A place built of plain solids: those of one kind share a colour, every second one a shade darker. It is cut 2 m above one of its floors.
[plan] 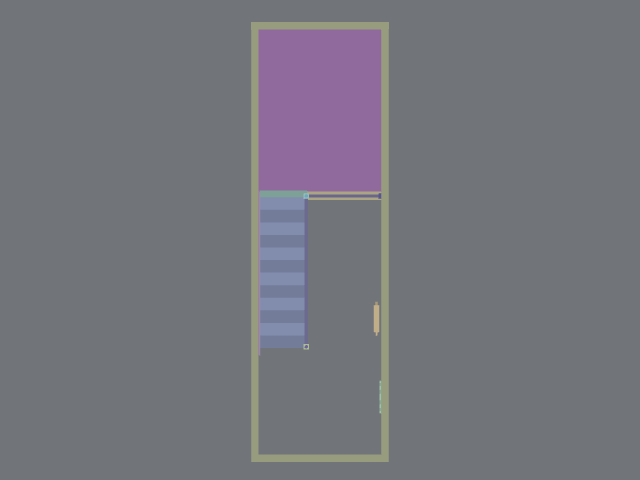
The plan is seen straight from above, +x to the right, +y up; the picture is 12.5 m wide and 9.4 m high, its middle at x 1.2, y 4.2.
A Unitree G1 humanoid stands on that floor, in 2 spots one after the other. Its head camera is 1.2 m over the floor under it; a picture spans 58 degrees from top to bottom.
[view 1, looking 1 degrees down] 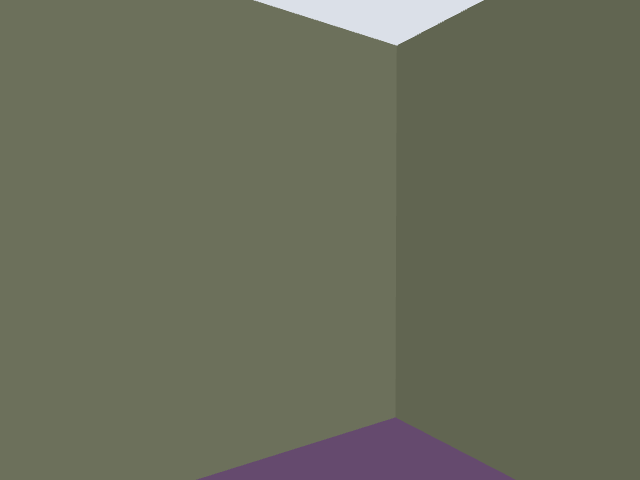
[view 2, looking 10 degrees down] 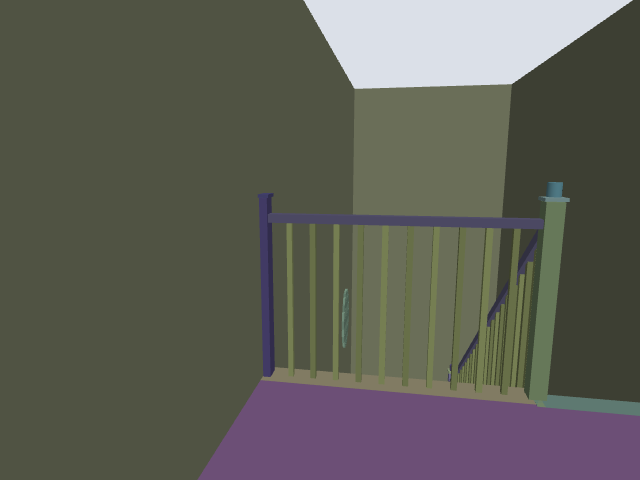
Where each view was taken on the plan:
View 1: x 0.47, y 6.25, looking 57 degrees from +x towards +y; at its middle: wall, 2.47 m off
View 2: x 1.68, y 7.32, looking -80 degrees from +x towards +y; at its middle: wall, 4.23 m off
